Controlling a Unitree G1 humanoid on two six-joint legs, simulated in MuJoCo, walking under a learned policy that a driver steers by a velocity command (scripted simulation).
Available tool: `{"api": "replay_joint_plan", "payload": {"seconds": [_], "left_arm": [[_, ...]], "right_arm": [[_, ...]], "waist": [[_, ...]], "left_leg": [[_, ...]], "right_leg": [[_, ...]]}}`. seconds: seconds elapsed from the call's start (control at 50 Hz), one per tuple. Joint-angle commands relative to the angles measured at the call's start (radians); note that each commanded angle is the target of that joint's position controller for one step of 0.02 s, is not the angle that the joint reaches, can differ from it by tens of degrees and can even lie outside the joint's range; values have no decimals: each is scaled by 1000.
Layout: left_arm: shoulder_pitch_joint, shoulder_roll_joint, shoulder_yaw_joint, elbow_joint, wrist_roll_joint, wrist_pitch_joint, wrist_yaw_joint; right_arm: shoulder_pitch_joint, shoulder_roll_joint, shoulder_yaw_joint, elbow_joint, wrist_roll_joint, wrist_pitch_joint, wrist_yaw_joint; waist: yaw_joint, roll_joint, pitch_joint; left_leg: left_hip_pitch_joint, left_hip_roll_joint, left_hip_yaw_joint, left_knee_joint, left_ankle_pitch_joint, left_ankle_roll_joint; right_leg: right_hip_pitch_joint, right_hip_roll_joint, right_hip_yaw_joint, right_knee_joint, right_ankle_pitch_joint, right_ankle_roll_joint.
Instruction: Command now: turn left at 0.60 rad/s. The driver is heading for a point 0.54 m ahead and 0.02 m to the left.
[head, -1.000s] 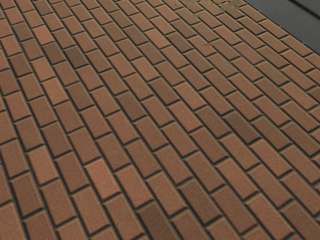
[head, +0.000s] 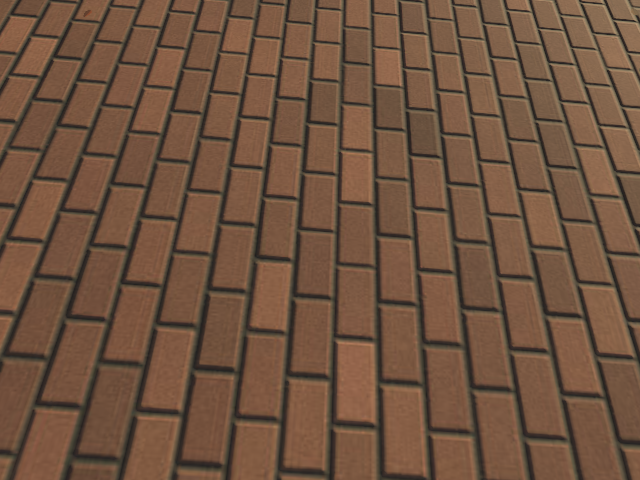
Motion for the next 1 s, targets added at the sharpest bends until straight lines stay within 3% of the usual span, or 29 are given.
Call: {"api": "replay_joint_plan", "payload": {"seconds": [0.02, 0.1, 0.2, 0.24, 0.28, 0.3, 0.32, 0.34, 0.36, 0.38, 0.4, 0.42, 0.46, 0.5, 0.56, 0.6, 0.64, 0.66, 0.68, 0.7, 0.72, 0.74, 0.78, 0.82, 1.0], "left_arm": [[-14, 69, 17, -67, -6, -18, 0], [-54, 54, 8, -77, -7, -24, -9], [-50, 64, 10, -81, -16, -40, -26], [-34, 67, 13, -81, -19, -49, -34], [18, 65, 17, -65, -18, -56, -40], [45, 84, 25, -56, -11, -58, -38], [56, 145, 36, -66, 5, -52, -32], [37, 202, 45, -61, 32, -44, -33], [5, 149, 33, -83, 31, -48, -30], [-34, 95, 15, -94, 22, -48, -24], [-64, 76, 8, -98, 9, -45, -21], [-66, 67, 3, -95, -5, -44, -18], [-37, 69, -3, -83, -3, -36, -14], [-1, 75, -2, -71, 2, -29, -12], [-9, 100, 2, -63, -4, -21, -20], [12, 120, 5, -50, -13, -14, -27], [7, 113, -3, -39, -27, -12, -29], [44, 91, -13, -20, -32, -18, -31], [81, 63, -26, -12, -12, -31, -36], [114, 10, -44, -22, 24, -48, -45], [64, 16, -47, -21, 25, -47, -39], [32, 41, -43, -19, 21, -44, -36], [20, 61, -38, -2, 15, -37, -30], [37, 61, -39, 10, 10, -32, -27], [76, 61, -40, 92, 5, -32, -14]], "right_arm": [[-30, -162, -44, -70, 2, -14, -18], [-21, -187, -54, -66, 5, -6, -25], [-43, -197, -60, -72, 8, 4, -13], [-56, -195, -61, -74, 14, 8, -10], [-90, -186, -58, -79, 28, 14, -13], [-84, -167, -53, -80, 32, 14, -16], [-30, -117, -40, -76, 19, 13, -15], [-15, -134, -48, -98, 27, 6, -17], [11, -215, -74, -75, 7, -1, -19], [15, -236, -86, -52, 13, 2, -17], [28, -207, -83, -28, 12, 12, -20], [28, -180, -77, -23, 8, 20, -23], [6, -128, -59, -31, 16, 22, -19], [-35, -102, -45, -46, 17, 16, -20], [-57, -63, -21, -54, 4, 13, -13], [-49, -76, -22, -46, 10, 12, -9], [12, -74, -23, -13, 9, 9, -4], [24, -84, -24, -6, 3, 8, -4], [32, -129, -28, -16, -3, 7, -11], [-2, -201, -38, -28, -17, 11, -20], [-45, -112, -15, -28, -24, 3, -9], [-71, -72, -3, -29, -27, -7, 2], [-50, -86, -4, -12, -29, -20, 5], [-34, -83, 1, 3, -24, -30, 5], [-33, -62, 9, 40, -19, -32, 1]], "waist": [[7, 171, -146], [-13, 185, -137], [-19, 200, -129], [-12, 204, -138], [27, 194, -148], [34, 167, -157], [4, -6, -190], [-26, -247, -120], [-17, -168, -111], [-27, -109, -98], [-36, -79, -81], [-24, -81, -69], [-5, -93, -65], [23, -116, -87], [35, -147, -117], [44, -161, -119], [7, -140, -114], [0, -112, -107], [17, -29, -146], [75, 191, -164], [47, 202, -160], [40, 163, -127], [17, 165, -89], [23, 152, -61], [24, 70, -58]], "left_leg": [[181, 219, -253, -130, 365, 173], [176, 210, -319, -120, 247, 174], [123, 197, -425, -100, 232, 177], [136, 187, -466, -78, 276, 168], [113, 149, -469, -36, 273, 129], [55, 111, -444, 2, 178, 87], [-58, 25, -330, 175, -104, 26], [-259, -130, -127, 359, -420, -37], [-280, -50, -117, 587, -424, -83], [-266, -34, -113, 664, -358, -98], [-265, -31, -104, 703, -305, -117], [-291, -35, -104, 739, -260, -132], [-277, -40, -68, 706, -228, -148], [-269, -22, -46, 579, -224, -157], [-123, 26, 13, 340, -245, -153], [-45, 22, 55, 208, -208, -146], [79, 8, 85, -38, -22, -114], [167, 14, 65, -168, 98, -85], [297, 104, -47, -152, 273, -51], [309, 239, -186, -89, 441, 35], [167, 260, -194, -98, 317, 108], [145, 202, -159, -104, 181, 84], [122, 146, -123, -111, 105, 30], [99, 139, -119, -107, 135, 17], [103, 109, -94, -98, 169, 15]], "right_leg": [[-65, 5, 38, -50, 65, 13], [-11, 23, 57, -247, 70, 20], [106, 52, 68, -403, 35, 2], [151, 59, 69, -487, 43, -11], [263, 58, 52, -677, 170, -32], [363, 7, 70, -760, 285, -55], [483, -184, 234, -784, 389, -128], [458, -350, 454, -814, 562, -298], [408, -409, 463, -814, 559, -365], [376, -347, 370, -801, 519, -335], [367, -277, 286, -790, 463, -293], [382, -253, 250, -783, 469, -282], [391, -214, 175, -784, 536, -290], [461, -214, 156, -770, 568, -301], [451, -219, 127, -752, 599, -301], [435, -226, 136, -739, 615, -304], [398, -211, 124, -701, 595, -276], [355, -193, 114, -689, 542, -229], [278, -160, 84, -650, 423, -152], [207, -60, -18, -588, 177, -69], [298, -59, -18, -632, 93, -30], [324, -56, -23, -648, 173, -17], [321, -49, -32, -641, 241, -13], [331, -58, -21, -660, 269, -14], [365, -67, -24, -687, 304, -2]]}}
